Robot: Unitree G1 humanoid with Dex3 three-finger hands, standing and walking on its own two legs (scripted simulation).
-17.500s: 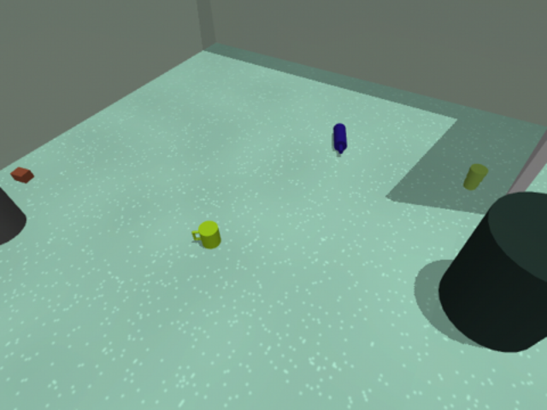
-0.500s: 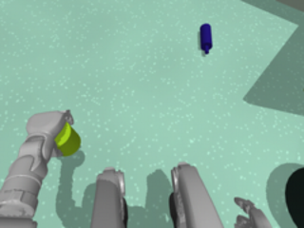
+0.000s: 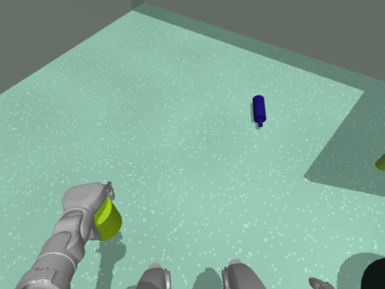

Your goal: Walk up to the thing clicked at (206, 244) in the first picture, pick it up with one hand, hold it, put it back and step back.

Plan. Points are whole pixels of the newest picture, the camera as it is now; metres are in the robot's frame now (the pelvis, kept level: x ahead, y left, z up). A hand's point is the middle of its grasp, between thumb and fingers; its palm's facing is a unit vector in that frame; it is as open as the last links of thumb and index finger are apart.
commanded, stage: lift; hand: left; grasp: from above
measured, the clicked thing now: (92, 217) +0.34 +0.25 -0.13
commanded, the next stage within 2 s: hold in 0.40 s
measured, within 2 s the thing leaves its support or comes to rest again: neither
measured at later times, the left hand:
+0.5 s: hand (87, 192) +0.35 +0.23 -0.02, palm faces -0.47 -0.09 -0.88, open 11.0 cm
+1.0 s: hand (83, 183) +0.36 +0.22 +0.02, palm faces -0.47 -0.06 -0.88, open 11.0 cm
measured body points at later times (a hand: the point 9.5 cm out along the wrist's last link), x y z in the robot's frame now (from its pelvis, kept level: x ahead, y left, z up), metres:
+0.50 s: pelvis +0.04 +0.00 +0.07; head +0.09 +0.00 +0.51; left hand +0.37 +0.23 +0.03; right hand +0.13 -0.27 -0.06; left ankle +0.06 +0.12 -0.64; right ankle +0.05 -0.14 -0.64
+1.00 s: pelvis +0.06 +0.00 +0.08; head +0.08 -0.01 +0.53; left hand +0.38 +0.22 +0.07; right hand +0.16 -0.27 -0.04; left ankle +0.06 +0.12 -0.64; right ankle +0.05 -0.14 -0.64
